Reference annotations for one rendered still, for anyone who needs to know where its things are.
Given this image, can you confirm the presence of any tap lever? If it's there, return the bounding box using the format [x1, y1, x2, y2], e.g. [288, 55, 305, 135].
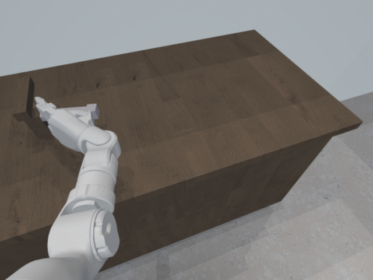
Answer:
[40, 104, 100, 121]

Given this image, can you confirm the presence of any counter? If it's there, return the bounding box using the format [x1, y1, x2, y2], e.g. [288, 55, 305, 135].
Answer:
[0, 30, 363, 280]

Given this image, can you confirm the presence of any left robot hand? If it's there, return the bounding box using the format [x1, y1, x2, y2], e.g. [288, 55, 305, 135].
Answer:
[35, 97, 95, 152]

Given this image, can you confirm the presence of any robot left upper arm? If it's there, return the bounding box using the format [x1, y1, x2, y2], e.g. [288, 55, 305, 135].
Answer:
[5, 208, 119, 280]

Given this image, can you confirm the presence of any left robot forearm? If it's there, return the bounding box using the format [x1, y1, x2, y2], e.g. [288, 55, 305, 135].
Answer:
[48, 126, 121, 256]

